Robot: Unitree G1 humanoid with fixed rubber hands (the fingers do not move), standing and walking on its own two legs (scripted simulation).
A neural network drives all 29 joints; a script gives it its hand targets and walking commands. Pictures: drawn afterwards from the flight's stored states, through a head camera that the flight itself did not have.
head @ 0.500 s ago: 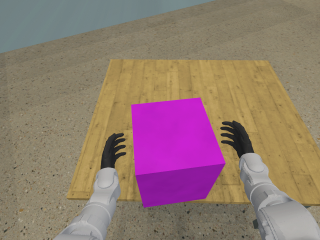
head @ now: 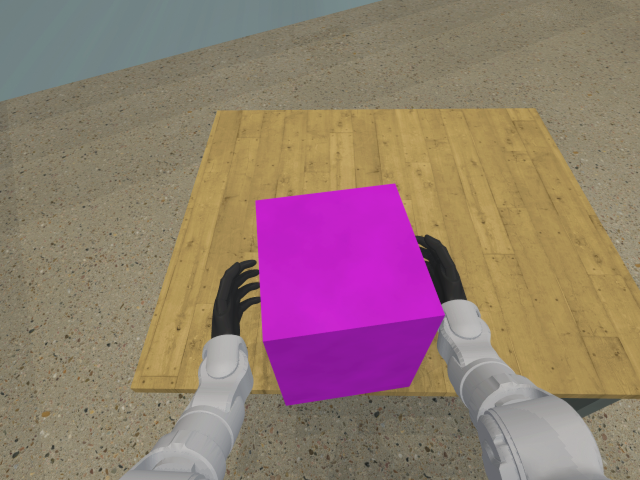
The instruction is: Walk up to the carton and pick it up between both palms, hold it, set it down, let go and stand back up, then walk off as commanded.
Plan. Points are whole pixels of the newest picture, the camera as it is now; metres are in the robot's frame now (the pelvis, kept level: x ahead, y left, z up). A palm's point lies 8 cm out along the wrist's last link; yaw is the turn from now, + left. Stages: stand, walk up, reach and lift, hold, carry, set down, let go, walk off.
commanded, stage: reach and lift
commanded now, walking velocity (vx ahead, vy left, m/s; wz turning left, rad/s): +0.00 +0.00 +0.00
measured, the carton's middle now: (337, 300) +0.39 +0.01 -0.04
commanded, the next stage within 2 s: none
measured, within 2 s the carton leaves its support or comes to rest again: leaves its support in 1.56 s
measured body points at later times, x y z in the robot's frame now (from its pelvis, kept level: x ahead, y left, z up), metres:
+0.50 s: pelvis +0.00 +0.00 +0.00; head +0.06 -0.01 +0.44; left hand +0.34 +0.15 +0.00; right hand +0.41 -0.14 +0.00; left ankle -0.02 +0.12 -0.73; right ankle +0.01 -0.13 -0.73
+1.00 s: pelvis +0.00 +0.00 +0.00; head +0.06 -0.01 +0.44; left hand +0.34 +0.15 +0.00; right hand +0.41 -0.14 +0.00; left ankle -0.02 +0.12 -0.73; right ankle +0.01 -0.13 -0.73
